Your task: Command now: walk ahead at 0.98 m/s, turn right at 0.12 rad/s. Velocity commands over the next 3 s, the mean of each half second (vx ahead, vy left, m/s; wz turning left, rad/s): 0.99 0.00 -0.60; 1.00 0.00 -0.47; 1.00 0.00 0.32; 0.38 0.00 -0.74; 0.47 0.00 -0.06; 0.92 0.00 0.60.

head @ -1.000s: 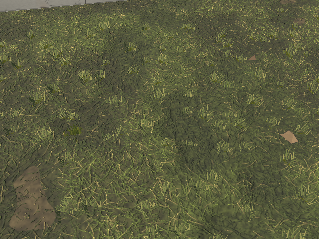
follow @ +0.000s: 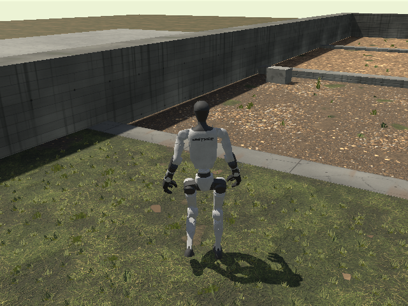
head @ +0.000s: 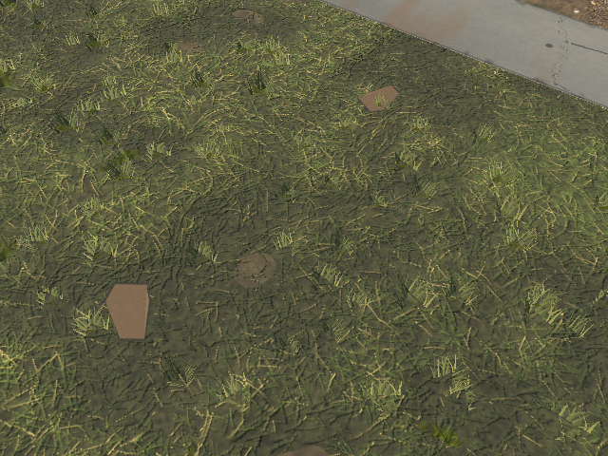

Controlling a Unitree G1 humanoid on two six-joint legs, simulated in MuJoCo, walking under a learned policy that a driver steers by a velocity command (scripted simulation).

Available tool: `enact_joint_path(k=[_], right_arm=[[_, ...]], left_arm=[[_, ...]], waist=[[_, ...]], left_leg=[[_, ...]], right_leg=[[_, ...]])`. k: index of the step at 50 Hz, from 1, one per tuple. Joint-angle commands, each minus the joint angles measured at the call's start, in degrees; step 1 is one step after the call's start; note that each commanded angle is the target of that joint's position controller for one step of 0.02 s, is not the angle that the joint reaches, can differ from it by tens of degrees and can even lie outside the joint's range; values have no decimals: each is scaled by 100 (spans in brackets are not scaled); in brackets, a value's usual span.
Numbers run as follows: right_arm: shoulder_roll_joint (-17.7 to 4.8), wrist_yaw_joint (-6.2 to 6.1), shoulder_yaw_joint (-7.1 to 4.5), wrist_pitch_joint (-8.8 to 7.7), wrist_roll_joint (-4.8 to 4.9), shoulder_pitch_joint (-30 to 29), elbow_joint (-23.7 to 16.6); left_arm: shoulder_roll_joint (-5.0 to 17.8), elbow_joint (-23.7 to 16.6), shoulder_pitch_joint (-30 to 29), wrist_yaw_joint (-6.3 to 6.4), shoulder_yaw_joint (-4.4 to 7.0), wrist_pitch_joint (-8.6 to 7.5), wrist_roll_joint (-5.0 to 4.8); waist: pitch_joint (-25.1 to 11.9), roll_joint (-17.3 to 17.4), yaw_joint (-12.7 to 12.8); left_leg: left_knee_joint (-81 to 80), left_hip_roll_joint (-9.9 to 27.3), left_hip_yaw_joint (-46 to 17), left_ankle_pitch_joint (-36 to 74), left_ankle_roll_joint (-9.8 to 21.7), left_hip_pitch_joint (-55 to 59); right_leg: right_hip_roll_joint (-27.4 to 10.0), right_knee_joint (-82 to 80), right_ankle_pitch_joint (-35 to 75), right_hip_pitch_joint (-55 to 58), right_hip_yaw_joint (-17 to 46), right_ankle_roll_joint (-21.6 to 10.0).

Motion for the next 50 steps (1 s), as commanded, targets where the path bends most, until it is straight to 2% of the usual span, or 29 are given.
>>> enact_joint_path(k=[1,4,6,9,10,11,12,13,14,15,16,17,18,20,24,28,30,32,33,34,35,36,37,38,39,41,44,47,50], right_arm=[[30,25,101,-220,-76,-310,-759],[26,65,229,-296,-176,-810,-1032],[-79,131,228,-336,-115,-1057,-1084],[-498,34,20,-280,11,-1048,-1113],[-628,-23,-75,-274,33,-850,-1079],[-781,-71,-186,-284,43,-321,-993],[-1100,-133,-332,-272,5,822,-810],[-1615,-136,-423,-190,-141,1653,-693],[-1555,-58,-443,-167,-113,1590,-603],[-1053,-57,-346,-164,-23,1261,-585],[-759,-58,-275,-123,-26,1025,-498],[-505,-38,-213,-98,-121,715,-455],[-323,-21,-183,-89,-192,451,-371],[-148,7,-182,-111,-120,130,-245],[-473,-86,-268,-179,-116,-96,-118],[-1015,-134,-350,-167,-101,339,58],[-1389,-133,-403,-89,-139,520,71],[-1735,-175,-475,77,-145,524,8],[-1804,-176,-498,118,-118,347,-111],[-1626,-176,-443,58,-82,155,-227],[-425,-98,-101,-163,-269,353,-443],[-451,-18,34,-449,9,991,-922],[-1076,-12,-65,-549,206,190,-861],[-1018,-46,-63,-503,323,32,-876],[-890,-123,-28,-396,188,70,-718],[-812,-101,-59,-99,143,545,-449],[-460,-146,18,166,93,169,-521],[-410,-105,54,112,51,-576,-695],[-308,83,71,-20,91,-1051,-762]], left_arm=[[5,-210,227,-51,-106,-72,-71],[427,-293,67,94,-23,-45,-192],[699,-389,79,140,54,-6,-220],[655,-359,567,142,20,59,-293],[570,-332,680,139,-18,89,-279],[483,-334,679,123,-65,95,-240],[256,-478,457,90,-167,74,-125],[-406,-647,1099,112,-361,15,-231],[-261,-738,1297,178,-379,9,-543],[19,-696,732,232,-313,71,-551],[45,-735,364,222,-305,137,-413],[17,-746,147,191,-280,218,-293],[-70,-811,25,140,-254,303,-254],[-243,-961,-148,48,-272,477,-309],[-187,-1253,-625,-80,-303,528,-160],[-32,-1505,-1639,-301,-310,437,-143],[251,-1593,-1727,-354,-211,409,-205],[684,-1503,-932,-345,-9,451,-291],[1068,-1227,215,-313,187,507,-287],[1432,-807,1545,-203,402,583,-288],[1786,-715,1301,-122,401,637,-238],[1691,-1138,850,-140,268,463,-30],[1078,-1136,964,-123,202,378,-30],[923,-989,791,-140,138,269,-14],[736,-1046,266,-159,62,169,-5],[465,-1077,-376,-123,-64,90,136],[351,-697,-126,-84,-123,-35,46],[366,-515,141,11,-131,-114,82],[417,-336,385,120,-168,-183,76]], waist=[[-117,-334,-338],[295,-258,-470],[277,-388,-419],[184,-467,-435],[74,-413,-569],[-219,-349,-910],[-946,21,-1501],[-1998,1669,-1268],[-1917,2293,-1075],[-902,1396,-1092],[-424,801,-968],[-121,373,-760],[145,375,-530],[337,498,-271],[496,109,-113],[729,-293,-473],[483,60,-343],[-131,612,289],[-696,745,882],[-1113,341,1461],[-820,-2003,640],[-2501,-2144,61],[-2101,-836,512],[-1015,-42,180],[-688,601,-126],[-272,278,-579],[301,-32,-493],[541,-90,-100],[523,-82,176]], left_leg=[[-830,567,-304,44,-85,-1515],[-2417,652,-51,728,-403,-774],[-3215,351,186,1764,-586,707],[-3847,172,149,1840,-708,1571],[-4044,96,212,1564,-650,1882],[-4164,136,221,1426,-560,2531],[-4161,830,-419,849,-292,3889],[-4975,2390,-3109,-964,414,5166],[-5949,2799,-5137,-2795,782,4946],[-6104,2603,-4486,-2688,659,4261],[-6008,2441,-3423,-1645,540,3635],[-6011,2144,-2543,-671,439,2939],[-6102,1901,-1820,-30,332,2356],[-6282,1760,-766,930,167,1852],[-6562,1545,710,2045,43,1607],[-6731,1364,1638,2721,-213,1956],[-6168,1414,1850,5552,-309,2481],[-4629,1583,1895,8275,-310,2875],[-3225,1616,1801,8734,-259,2346],[-1124,1206,1730,6811,-438,924],[1656,-115,1396,-821,-678,-1158],[2384,-302,-246,-1083,-530,-2498],[1796,142,-461,-286,-314,-2481],[1185,331,-225,72,-283,-2458],[757,680,-254,318,-322,-2025],[372,1106,-244,655,-411,-1261],[-306,1256,-69,1239,-559,-1504],[-1687,1010,68,2650,-576,-1813],[-2988,682,483,4055,-457,-1463]], right_leg=[[-1384,-1539,-823,1109,2778,-1391],[-1350,-1675,-565,-179,2281,-1292],[-1115,-1715,-521,-1186,1881,-1082],[-1152,-1299,-682,-936,1969,-778],[-1059,-805,-436,-759,1918,-636],[-841,179,157,-797,1718,-448],[-559,1988,155,-1547,1321,-184],[-190,4240,-2035,-2637,864,-30],[-498,5558,-1724,-3641,687,-50],[-778,6100,-1230,-4085,564,-39],[-1012,6128,-883,-4062,408,-55],[-1193,5915,-669,-3731,392,-51],[-1344,5675,-569,-3465,470,-65],[-1572,5300,-570,-3250,495,-57],[-1549,4274,627,-3159,288,14],[-1186,2318,1660,-2379,-595,-230],[-690,1964,1335,-1686,-1114,-431],[-213,2062,484,-668,-1390,-653],[-45,2046,217,825,-1324,-868],[-200,1492,501,2921,-648,-1153],[-950,1342,1246,3898,1117,-1563],[-2098,-276,-2150,4894,4698,-2708],[-2176,-1130,-2904,4293,4819,-2143],[-2138,-1335,-2534,3113,4303,-1892],[-2019,-1212,-1908,2151,3719,-1707],[-1647,-1222,-1138,624,2528,-1507],[-1350,-1510,-235,-187,1188,-1250],[-1026,-1693,753,26,69,-788],[-1005,-1873,1473,541,-548,-276]])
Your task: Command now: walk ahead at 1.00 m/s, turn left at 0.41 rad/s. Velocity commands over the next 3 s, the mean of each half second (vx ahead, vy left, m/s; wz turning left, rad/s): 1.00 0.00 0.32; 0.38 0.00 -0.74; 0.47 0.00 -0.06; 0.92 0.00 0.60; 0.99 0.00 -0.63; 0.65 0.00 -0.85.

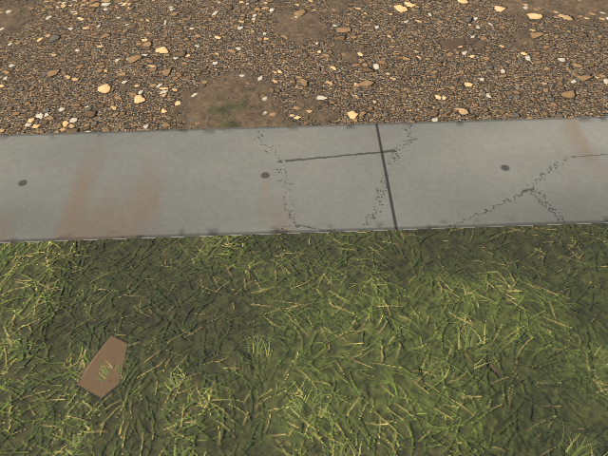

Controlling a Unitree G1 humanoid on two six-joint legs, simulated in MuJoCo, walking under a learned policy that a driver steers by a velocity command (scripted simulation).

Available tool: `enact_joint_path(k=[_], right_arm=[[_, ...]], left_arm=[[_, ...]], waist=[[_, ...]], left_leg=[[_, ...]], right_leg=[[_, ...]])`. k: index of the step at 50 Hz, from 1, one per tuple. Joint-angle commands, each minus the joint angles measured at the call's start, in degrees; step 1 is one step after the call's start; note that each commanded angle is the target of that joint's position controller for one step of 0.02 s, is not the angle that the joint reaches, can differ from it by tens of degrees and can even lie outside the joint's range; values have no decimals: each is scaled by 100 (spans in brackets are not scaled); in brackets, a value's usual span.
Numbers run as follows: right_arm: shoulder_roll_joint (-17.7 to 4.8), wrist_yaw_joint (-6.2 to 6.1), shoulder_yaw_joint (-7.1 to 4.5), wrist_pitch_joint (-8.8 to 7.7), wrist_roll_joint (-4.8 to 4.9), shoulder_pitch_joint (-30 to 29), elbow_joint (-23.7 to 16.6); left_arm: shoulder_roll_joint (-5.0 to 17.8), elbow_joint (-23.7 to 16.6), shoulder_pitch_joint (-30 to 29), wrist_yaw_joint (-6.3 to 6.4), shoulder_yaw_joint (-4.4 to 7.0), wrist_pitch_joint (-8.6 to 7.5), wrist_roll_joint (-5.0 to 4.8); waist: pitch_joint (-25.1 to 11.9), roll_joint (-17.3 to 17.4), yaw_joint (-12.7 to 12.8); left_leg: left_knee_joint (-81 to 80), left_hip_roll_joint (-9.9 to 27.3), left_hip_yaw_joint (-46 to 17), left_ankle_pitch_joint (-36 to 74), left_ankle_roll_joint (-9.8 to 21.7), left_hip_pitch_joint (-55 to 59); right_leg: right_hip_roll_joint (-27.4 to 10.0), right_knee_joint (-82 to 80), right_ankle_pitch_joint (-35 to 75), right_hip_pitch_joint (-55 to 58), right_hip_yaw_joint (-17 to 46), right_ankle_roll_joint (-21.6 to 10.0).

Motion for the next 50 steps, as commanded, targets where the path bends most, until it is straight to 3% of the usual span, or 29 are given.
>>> enact_joint_path(k=[1,3,6,7,8,9,10,11,12,13,14,15,17,20,24,28,30,31,32,33,34,35,36,37,38,40,43,46,50], right_arm=[[-221,180,-48,-174,26,-827,-451],[-248,323,-75,-211,106,-940,-523],[-562,472,-224,-185,121,-686,-617],[-718,454,-307,-96,154,-101,-556],[-1048,396,-463,25,167,1167,-279],[-1367,295,-615,119,113,2780,138],[-1343,221,-537,209,72,2988,426],[-1204,217,-464,79,-166,2387,102],[-787,183,-447,54,-177,2283,-66],[-594,195,-375,-9,-218,1965,-78],[-587,245,-365,-81,-198,1483,-199],[-593,247,-351,-142,-222,1070,-293],[-426,222,-263,-170,-216,730,-270],[-521,167,-246,-302,-162,1181,55],[-482,24,-172,-384,-177,1646,338],[-724,-167,-170,-255,-239,1745,586],[-938,-332,-231,-84,-252,1504,493],[-1029,-421,-278,-8,-288,1284,400],[-1141,-458,-326,40,-391,775,230],[-1084,-409,-333,30,-373,120,9],[98,-223,-58,-41,-506,1124,-315],[-337,-39,5,-177,-151,1663,-425],[-846,13,-80,-216,-86,988,-581],[-822,10,-97,-174,-172,555,-726],[-790,-29,-107,-77,-272,514,-721],[-823,-98,-149,108,-330,637,-730],[-512,-260,-73,118,-380,393,-797],[-485,-300,-78,200,-263,34,-839],[-546,-236,-133,178,-209,-673,-965]], left_arm=[[858,-163,27,126,195,-158,-22],[954,-51,65,159,196,-84,8],[1332,-81,-103,303,288,127,151],[1481,-137,-286,381,343,224,195],[1607,-252,-689,410,386,302,243],[1671,-453,-1304,390,410,314,179],[507,-546,-1075,199,83,124,286],[130,-1003,-427,42,-105,-141,-215],[818,-1072,-996,-47,-45,-336,-261],[907,-1131,-1203,-72,-5,-368,-362],[804,-1015,-1075,-32,-33,-317,-278],[759,-902,-928,22,-24,-220,-180],[785,-704,-609,103,17,43,-219],[581,-917,-1209,206,-69,235,-134],[492,-1127,-2231,86,-72,112,-212],[440,-1176,-2453,-221,6,-79,-168],[685,-1071,-1928,-364,145,-106,-190],[884,-879,-1117,-390,255,-56,-207],[1219,-562,214,-337,414,32,-239],[1350,-152,1493,-206,434,118,-218],[1501,-233,1069,-133,334,110,139],[1664,-675,486,-35,438,152,323],[1546,-1092,-126,46,506,268,153],[1349,-1207,-674,73,431,348,-50],[1233,-1305,-969,73,367,381,-113],[1256,-1325,-1236,57,394,432,-84],[1351,-1132,-1074,170,455,513,-121],[1410,-1065,-1007,346,510,767,-276],[1294,-1136,-916,456,518,963,-290]], waist=[[626,-230,213],[649,-394,182],[118,-871,-198],[-164,-1165,-611],[-673,-1267,-1283],[-1156,-932,-2131],[-902,1225,-1603],[-1599,2395,-747],[-1506,929,-1151],[-946,-176,-802],[-527,-1005,-413],[-341,-1100,-205],[52,-668,53],[418,-257,-292],[463,-171,-874],[298,60,-897],[-144,389,-553],[-521,578,-124],[-960,591,625],[-1119,-365,1333],[-1614,-2397,135],[-3224,-1504,153],[-2856,-519,261],[-1655,406,-121],[-1126,750,-396],[-382,344,-689],[-703,48,-611],[-1279,-465,-466],[-1045,-1008,-165]], left_leg=[[-1099,-343,468,1333,119,989],[-1613,-574,681,1164,269,820],[-1678,-1163,1342,151,518,1362],[-1449,-1325,1460,-501,612,1854],[-1177,-1337,1302,-943,806,2975],[-1512,-1091,692,-800,1065,4942],[-1003,-750,-34,-1307,1315,6244],[-2597,431,-3943,-4119,2638,7331],[-3773,494,-4612,-5051,2228,7075],[-3979,533,-4143,-4734,1847,6187],[-4024,466,-3740,-4154,1764,5168],[-4008,254,-3254,-3630,1736,4443],[-4125,-82,-2116,-2820,1550,3386],[-4255,-362,-824,-1337,1220,2952],[-4411,-615,229,-98,423,3377],[-3835,-529,766,2516,-202,4400],[-2736,-415,915,4158,-444,5038],[-1851,-303,864,4951,-532,4986],[-337,-251,841,5037,-646,4389],[2468,-1030,1106,1414,-798,3583],[4699,-1700,261,-5003,-982,767],[5190,-1533,-869,-4418,-813,329],[4437,-1220,-901,-3694,-477,474],[3759,-1076,-605,-3431,-318,432],[3315,-950,-516,-3351,-319,687],[2305,-799,-440,-3338,-471,1264],[621,-1028,-157,-2743,-725,1842],[-304,-1254,-315,-1756,-826,1977],[-1381,-1370,-582,-1500,-732,1886]], right_leg=[[-1318,-1134,2584,-1112,-60,246],[-1444,-1031,3450,-271,-272,443],[-1727,16,7173,821,-519,646],[-1863,821,8462,920,-541,669],[-1963,2140,9172,645,-489,635],[-1725,4300,8431,-578,-503,594],[-623,6901,443,-2926,-239,607],[4,8320,-1552,-5146,902,733],[-367,7655,-654,-5208,1371,248],[-678,6923,-122,-4989,1268,65],[-933,6431,151,-4603,1197,103],[-1172,6087,301,-4266,1219,196],[-1588,5748,479,-3919,1056,368],[-1763,4952,1374,-4346,756,518],[-1397,2997,3092,-4212,332,450],[-609,1420,4148,-3485,-288,289],[-106,1288,3639,-3019,-644,276],[65,1441,3183,-2275,-628,230],[-117,1532,3166,-1023,-206,70],[-787,670,4221,76,595,-276],[-1838,2184,7038,2269,2565,-1076],[-2859,1265,5244,2896,4495,-1946],[-2476,728,3366,2032,4376,-1781],[-2086,260,2227,559,3972,-1535],[-1931,-42,1951,-550,3877,-1429],[-1413,-240,2849,-2072,3245,-1286],[-852,220,4771,-2547,2433,-1029],[-654,570,4037,-2027,2486,-547],[-663,739,2497,-1558,3140,-232]])
Over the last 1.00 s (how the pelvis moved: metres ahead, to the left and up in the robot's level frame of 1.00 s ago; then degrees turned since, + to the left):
0.77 -0.21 0.00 -35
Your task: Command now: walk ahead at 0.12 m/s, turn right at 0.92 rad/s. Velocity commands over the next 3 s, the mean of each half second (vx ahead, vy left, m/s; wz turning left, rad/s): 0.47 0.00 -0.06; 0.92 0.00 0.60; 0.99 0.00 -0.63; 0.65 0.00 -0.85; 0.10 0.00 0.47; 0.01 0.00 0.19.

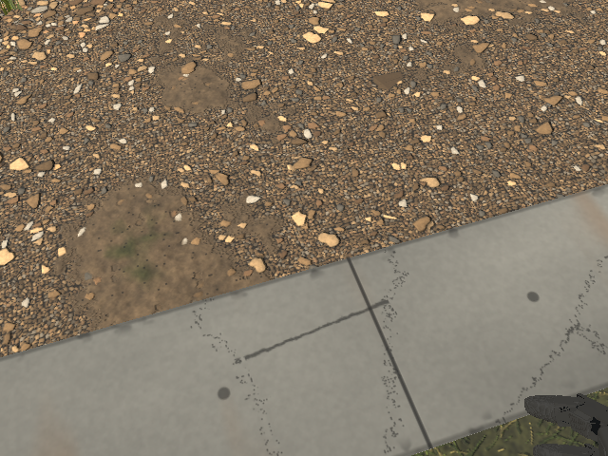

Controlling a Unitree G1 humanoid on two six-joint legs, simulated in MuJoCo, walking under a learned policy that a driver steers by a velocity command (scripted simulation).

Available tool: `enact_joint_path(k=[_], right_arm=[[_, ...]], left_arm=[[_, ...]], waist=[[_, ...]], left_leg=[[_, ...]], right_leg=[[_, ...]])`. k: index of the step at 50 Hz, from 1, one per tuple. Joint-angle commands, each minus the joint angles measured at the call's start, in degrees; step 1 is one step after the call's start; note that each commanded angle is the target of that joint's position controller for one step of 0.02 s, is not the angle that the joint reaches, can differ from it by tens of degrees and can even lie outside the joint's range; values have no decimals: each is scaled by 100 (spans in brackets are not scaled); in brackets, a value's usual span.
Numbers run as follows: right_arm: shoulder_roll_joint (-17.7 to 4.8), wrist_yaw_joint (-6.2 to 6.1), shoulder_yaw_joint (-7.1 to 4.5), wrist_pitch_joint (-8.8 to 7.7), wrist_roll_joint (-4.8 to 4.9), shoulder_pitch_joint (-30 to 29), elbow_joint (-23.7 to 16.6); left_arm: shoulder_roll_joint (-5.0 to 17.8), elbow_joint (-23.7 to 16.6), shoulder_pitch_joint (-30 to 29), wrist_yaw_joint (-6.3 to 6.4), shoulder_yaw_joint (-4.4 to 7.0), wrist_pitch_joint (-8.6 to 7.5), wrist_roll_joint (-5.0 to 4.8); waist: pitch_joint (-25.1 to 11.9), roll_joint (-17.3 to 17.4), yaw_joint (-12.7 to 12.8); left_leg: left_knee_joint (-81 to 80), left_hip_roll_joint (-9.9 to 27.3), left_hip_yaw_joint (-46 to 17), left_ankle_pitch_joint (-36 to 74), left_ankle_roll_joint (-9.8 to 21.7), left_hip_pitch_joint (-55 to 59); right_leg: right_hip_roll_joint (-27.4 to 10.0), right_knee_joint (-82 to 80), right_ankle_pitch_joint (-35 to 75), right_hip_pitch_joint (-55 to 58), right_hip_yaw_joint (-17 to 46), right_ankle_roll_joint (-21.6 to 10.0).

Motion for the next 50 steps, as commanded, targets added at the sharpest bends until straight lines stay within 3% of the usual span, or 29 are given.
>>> enact_joint_path(k=[1,4,5,6,7,8,9,11,13,17,20,21,22,23,24,25,27,32,37,40,42,43,44,45,46,47,48,49,50], right_arm=[[-601,29,-242,-97,35,-18,-318],[-679,103,-359,-220,35,510,-27],[-799,90,-384,-200,-50,449,-62],[-980,66,-432,-83,-219,609,-143],[-1064,75,-521,-30,-137,808,-73],[-743,109,-439,-41,-43,822,-139],[-667,134,-396,-11,29,954,-25],[-904,153,-433,28,145,1189,51],[-910,160,-454,16,181,1319,50],[-862,101,-469,50,285,1275,52],[-730,101,-440,99,361,1121,-62],[-542,128,-387,55,383,904,-184],[80,185,-216,-12,397,1104,-218],[-57,233,-222,-141,518,1057,-566],[-385,242,-274,-176,476,827,-576],[-496,254,-330,-134,383,812,-503],[-391,295,-320,-28,270,981,-402],[-262,370,-279,112,296,663,-496],[-70,640,-160,77,320,-217,-657],[-415,688,-314,77,369,156,-631],[-1044,599,-674,131,396,2033,-181],[-1405,436,-887,240,408,3129,258],[-1996,380,-876,150,307,2579,201],[-1280,427,-710,76,167,2858,73],[-1005,456,-616,-22,70,2745,194],[-1031,474,-620,-133,80,2534,413],[-653,468,-517,-226,40,2055,456],[-416,466,-432,-299,-114,1648,385],[-128,497,-370,-363,-115,1466,395]], left_arm=[[682,-476,-6,95,225,49,12],[409,-626,-297,79,145,59,50],[13,-579,108,37,16,65,121],[62,-626,472,-3,-21,44,130],[474,-617,742,-92,51,-51,128],[641,-496,382,-121,56,-91,89],[543,-399,237,-144,29,-101,179],[465,-422,-35,-195,-6,-243,292],[224,-471,-328,-198,-92,-440,351],[51,-456,-477,-197,-122,-674,149],[269,-220,-52,-163,-3,-787,38],[479,-42,612,-115,69,-797,60],[632,24,1155,-74,91,-774,105],[1075,48,876,-102,233,-711,244],[791,-6,611,-88,195,-738,222],[505,25,571,-83,112,-764,190],[327,80,492,-102,32,-759,217],[299,431,522,-124,-12,-796,347],[616,716,744,-159,77,-770,227],[1193,726,626,-157,212,-622,173],[1308,762,625,-164,209,-585,165],[1069,804,748,-166,113,-662,146],[-64,537,1692,-260,-233,-828,120],[574,536,1199,-278,-143,-1058,-147],[719,303,288,-239,-81,-1082,-411],[428,176,110,-178,-164,-1058,-378],[324,254,64,-140,-157,-961,-190],[330,379,489,-152,-112,-810,-166],[257,551,785,-177,-91,-653,-157]], waist=[[-1062,-1026,-98],[-1114,-1072,-333],[-1309,-213,-79],[-1391,1011,79],[-1533,1426,120],[-1135,910,-151],[-843,710,-192],[-293,494,-261],[-143,537,-307],[-290,1107,-154],[-388,793,130],[-590,652,429],[-1098,-424,517],[-697,-1672,268],[-339,-1404,277],[-109,-1126,258],[83,-790,116],[614,-756,-23],[1029,-387,164],[479,-902,-356],[-681,-1075,-1433],[-1032,-565,-1866],[-1896,1841,-662],[-3022,900,-1212],[-1783,446,-1308],[-870,-168,-987],[-513,-321,-682],[-209,69,-372],[-117,170,-191]], left_leg=[[-784,-353,300,200,57,829],[-2230,16,413,1265,393,2026],[-2205,999,-360,1954,881,3021],[-2273,2011,-1721,2201,1750,3795],[-2651,2513,-3045,-621,2230,3696],[-2888,1979,-2817,-2794,2011,3405],[-2956,1668,-2347,-3150,1684,3079],[-3185,1236,-1910,-2818,1608,2341],[-3372,768,-1393,-2146,1556,1766],[-3269,490,-1246,-1792,1670,1650],[-2761,297,-1283,-1900,1369,1032],[-2095,105,-985,-1980,1029,-34],[-196,-290,-198,-2046,802,-811],[792,0,367,-1716,756,-2141],[1619,505,578,-1379,671,-2558],[2088,551,621,-1090,636,-2802],[2810,748,744,-669,567,-2734],[3103,924,962,439,455,-2266],[1006,914,1757,1036,976,-1197],[620,208,2481,212,1410,96],[105,-291,2331,65,1795,3073],[-311,-62,1455,115,1876,5238],[-1472,1796,-2208,-1727,2858,6902],[-2523,2160,-3447,-3070,2783,6603],[-2747,2151,-2716,-2675,2395,5551],[-2817,2086,-2044,-2078,2217,4422],[-2679,1831,-1300,-1776,1958,3607],[-2585,1748,-681,-1146,1860,2705],[-2498,1526,-15,-345,1700,2318]], right_leg=[[-1218,-240,1299,855,1479,-379],[-1065,537,625,833,1404,-98],[-666,1577,-1554,123,906,119],[-59,2399,-3231,-997,31,389],[-596,3331,-2802,-1568,-214,547],[-868,3567,-2166,-1810,-329,598],[-939,3713,-1916,-1859,-645,697],[-1143,3510,-1495,-1679,-1077,699],[-1109,2619,-1190,-932,-1414,648],[-837,483,-1325,471,-1409,606],[-1154,-930,-9,1963,-1356,418],[-1729,-850,-103,3230,-1079,263],[-2981,-926,-1182,4144,66,19],[-4022,-1336,-2783,3698,1598,-610],[-3980,-1515,-3282,3411,1718,-705],[-3690,-1543,-2970,3314,1253,-530],[-3306,-1638,-2010,2925,286,-337],[-2773,-1978,-425,1881,-1580,-185],[-2771,-2263,545,1963,-2613,-10],[-2943,-1170,5493,2670,-2973,56],[-3036,1078,6958,1958,-2823,-1],[-2653,2973,4614,400,-2612,205],[-1392,5926,-1931,-1804,-2066,451],[-1368,6338,-1708,-1800,-596,228],[-1502,6283,-1541,-2090,-639,118],[-1748,5862,-1353,-2130,-647,88],[-2051,5429,-1024,-1925,-618,32],[-2152,5337,-579,-1500,-477,69],[-2244,5162,-402,-1256,-448,88]])
Over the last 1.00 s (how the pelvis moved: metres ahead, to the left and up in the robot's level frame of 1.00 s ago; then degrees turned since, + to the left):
0.79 0.13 0.00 -15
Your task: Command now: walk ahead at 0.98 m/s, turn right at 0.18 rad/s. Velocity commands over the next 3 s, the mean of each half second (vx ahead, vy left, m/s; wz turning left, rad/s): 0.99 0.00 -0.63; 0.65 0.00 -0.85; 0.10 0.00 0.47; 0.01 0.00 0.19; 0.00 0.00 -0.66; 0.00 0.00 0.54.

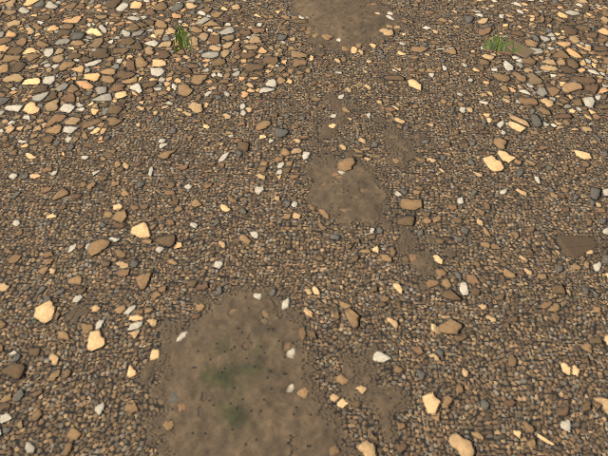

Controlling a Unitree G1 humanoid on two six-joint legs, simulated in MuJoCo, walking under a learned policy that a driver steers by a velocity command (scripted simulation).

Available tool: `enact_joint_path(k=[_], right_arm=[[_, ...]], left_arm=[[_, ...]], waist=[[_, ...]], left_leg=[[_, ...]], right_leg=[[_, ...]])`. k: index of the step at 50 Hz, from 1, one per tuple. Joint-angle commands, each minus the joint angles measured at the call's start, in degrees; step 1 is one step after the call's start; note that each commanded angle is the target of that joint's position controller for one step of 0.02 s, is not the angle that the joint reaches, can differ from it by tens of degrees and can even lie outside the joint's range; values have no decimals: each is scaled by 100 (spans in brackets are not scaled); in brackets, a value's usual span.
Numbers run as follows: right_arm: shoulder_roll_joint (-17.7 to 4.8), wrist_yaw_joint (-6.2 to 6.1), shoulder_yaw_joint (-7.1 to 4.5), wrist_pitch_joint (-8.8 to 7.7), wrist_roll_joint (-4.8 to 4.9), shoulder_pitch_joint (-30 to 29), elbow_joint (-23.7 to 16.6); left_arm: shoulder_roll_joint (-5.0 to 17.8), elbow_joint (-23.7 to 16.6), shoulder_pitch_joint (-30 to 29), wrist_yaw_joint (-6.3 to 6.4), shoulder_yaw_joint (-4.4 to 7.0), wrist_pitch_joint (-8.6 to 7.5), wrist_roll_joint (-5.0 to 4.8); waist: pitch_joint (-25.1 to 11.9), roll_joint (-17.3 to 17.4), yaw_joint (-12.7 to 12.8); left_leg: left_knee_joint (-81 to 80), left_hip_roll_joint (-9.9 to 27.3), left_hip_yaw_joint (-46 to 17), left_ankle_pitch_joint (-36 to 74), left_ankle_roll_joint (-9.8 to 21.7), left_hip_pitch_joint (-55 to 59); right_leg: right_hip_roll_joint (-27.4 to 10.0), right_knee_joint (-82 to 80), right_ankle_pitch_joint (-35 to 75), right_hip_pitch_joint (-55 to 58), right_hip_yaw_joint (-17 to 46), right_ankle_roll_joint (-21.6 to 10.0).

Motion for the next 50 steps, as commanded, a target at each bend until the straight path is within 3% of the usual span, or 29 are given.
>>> enact_joint_path(k=[1,4,6,9,11,14,15,18,20,21,22,23,24,25,26,27,28,29,30,32,34,36,37,38,39,41,44,47,50], right_arm=[[-200,8,-92,-294,-81,54,-163],[-294,-53,-151,-394,-53,144,43],[-427,-222,-172,-496,-49,-229,45],[-717,-364,-261,-564,-176,-282,54],[-505,-459,-282,-457,42,537,439],[-476,-523,-350,-321,-60,1503,875],[-509,-587,-335,-324,-163,1153,727],[-668,-680,-274,-253,53,376,466],[-954,-622,-274,-276,228,-29,297],[-956,-479,-236,-312,397,-411,167],[-636,-337,-146,-363,538,-1268,119],[122,-306,84,-381,371,-2189,-68],[703,-305,183,-488,88,-1427,-856],[650,-252,294,-620,54,-789,-1015],[345,-238,211,-703,20,-574,-914],[223,-259,124,-680,5,-939,-894],[284,-252,135,-685,417,-671,-1174],[-348,-360,42,-472,519,-1213,-1168],[-742,-502,-96,-410,439,-1530,-1149],[-372,-548,8,-438,-32,-1607,-1160],[-201,-521,-27,-444,121,-1485,-1184],[-340,-556,-213,-419,70,-300,-992],[-636,-550,-298,-383,62,876,-869],[-1142,-410,-328,-409,-75,1136,-696],[-961,-337,-311,-340,-12,743,-728],[-322,-441,-223,-95,103,78,-572],[-286,-501,-206,-1,124,-956,-394],[-917,-406,-416,-28,189,-1240,-258],[-816,-319,-338,-134,341,-939,14]], left_arm=[[442,-181,536,-10,179,247,0],[310,-240,60,-3,152,425,64],[472,-477,-541,-46,204,282,174],[374,6,587,-230,323,178,210],[536,-392,-522,-352,443,94,42],[476,-780,-1367,-670,456,57,-18],[427,-838,-1385,-748,471,42,31],[278,-338,-29,-790,448,6,144],[828,260,1857,-539,698,307,142],[768,689,2896,-437,719,497,259],[688,1150,4039,-371,687,595,325],[418,1511,4494,-337,551,498,451],[598,1376,3620,-399,354,122,677],[426,1226,3233,-423,323,65,453],[348,955,2646,-394,349,132,191],[249,655,1939,-401,308,158,151],[1273,485,1215,-260,555,77,292],[966,98,94,-45,445,-78,309],[334,-70,-86,111,245,-124,460],[596,73,144,374,350,-72,232],[575,345,696,363,414,6,86],[307,295,748,272,387,57,-15],[49,25,446,236,339,33,175],[-311,-480,1106,148,139,-42,178],[47,-522,1126,112,173,101,167],[28,-881,-117,173,223,429,165],[-186,-1275,-522,-25,157,682,180],[43,-1105,-273,-153,209,598,292],[207,-861,40,-223,276,551,388]], waist=[[-267,611,138],[258,423,40],[609,558,90],[-253,303,409],[400,312,-97],[1227,132,-426],[1140,39,-303],[75,262,280],[-472,275,1013],[-476,337,1432],[-201,-696,2139],[642,-1774,2582],[582,-2554,892],[-847,-1553,546],[-1259,362,256],[-871,1598,35],[-645,564,-644],[589,1284,-763],[845,1742,-608],[532,870,-346],[176,114,-63],[-807,208,-657],[-2019,403,-1204],[-3597,3034,-638],[-3398,2585,-523],[-1381,1300,-517],[-91,857,132],[-822,857,245],[-1225,444,517]], left_leg=[[-2250,1629,-1720,421,483,600],[-2767,1391,-773,1148,139,494],[-3229,782,190,1456,-111,-244],[-2451,940,479,2964,-231,273],[-2170,1355,174,2582,-392,2610],[-1778,1973,119,2251,-523,4847],[-1762,1557,688,2057,-630,4166],[-567,1136,1340,3558,-735,1966],[1805,1094,1178,6196,-724,1660],[3703,1305,895,5747,-794,968],[6790,671,807,2099,-899,350],[9094,-283,890,-2276,-809,-793],[9433,-295,-400,-3120,-668,-3349],[8666,-112,-1287,-2949,-617,-3709],[7658,158,-1341,-2388,-419,-3569],[7226,427,-1007,-1736,-220,-3459],[6273,407,-1764,-1168,-373,-4098],[4734,1125,-2088,-681,-864,-3722],[3276,1269,-2215,58,-1157,-2345],[970,923,-1675,1364,-1326,-63],[58,24,-756,2110,-1279,1241],[-817,-306,-642,2827,-937,2586],[-219,1053,-1901,4951,-249,4223],[-978,3278,-5322,6037,1122,5239],[-985,3338,-5986,4438,1265,5142],[-1056,2634,-3861,3694,631,3499],[-2034,2079,-2293,2721,68,587],[-1997,1638,-1111,3166,97,53],[-1468,1445,-802,2480,-159,-82]], right_leg=[[-471,-229,593,-1089,374,-31],[-462,-957,1329,-1670,312,59],[-221,-2880,2544,-940,-183,108],[94,-2137,3354,305,-1021,65],[56,-2967,3332,-2293,-392,-308],[-62,-3547,2914,-4994,133,-445],[157,-4123,3641,-4087,-465,-317],[675,-4294,5376,277,-1515,-101],[983,-4124,4701,2061,-1824,-277],[485,-4563,4695,2849,-1489,-601],[-208,-5889,5844,3416,-912,-1197],[-177,-7239,6229,3382,-953,-1456],[61,-4569,7524,4561,138,-1353],[-105,-4061,5889,5212,1297,-2039],[-163,-4622,3471,4642,1754,-2193],[37,-5210,2012,3521,2060,-1807],[-1342,-5991,170,2828,4691,-2513],[-1610,-6403,193,360,5062,-2310],[-891,-6466,-62,-1122,4318,-1972],[281,-6167,65,-2229,2725,-1638],[881,-5430,1560,-1986,1938,-1262],[1652,-3245,3363,-1190,1418,-514],[1846,-1224,1538,-1729,913,-105],[2149,878,-2197,-2079,836,250],[1272,1338,-2110,-2766,739,429],[668,1254,-1456,-3529,11,581],[-37,-1080,-1238,-2061,-117,467],[296,-3341,487,-48,-456,305],[710,-4788,2161,1855,-621,10]])
Over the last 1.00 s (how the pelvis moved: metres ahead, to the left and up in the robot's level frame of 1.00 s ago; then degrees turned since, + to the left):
0.47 0.18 -0.02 20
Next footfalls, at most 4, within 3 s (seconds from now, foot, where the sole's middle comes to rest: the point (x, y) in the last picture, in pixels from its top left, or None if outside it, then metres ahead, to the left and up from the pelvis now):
0.46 right None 0.52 -0.11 -0.94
0.72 left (333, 309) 0.94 -0.06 -0.94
1.02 right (455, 342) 0.84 -0.39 -0.94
1.44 left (378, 290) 1.01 -0.19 -0.94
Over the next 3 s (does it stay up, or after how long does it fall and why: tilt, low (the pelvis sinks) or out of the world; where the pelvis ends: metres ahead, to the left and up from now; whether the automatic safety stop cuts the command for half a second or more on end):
stays up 0.94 -0.23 -0.18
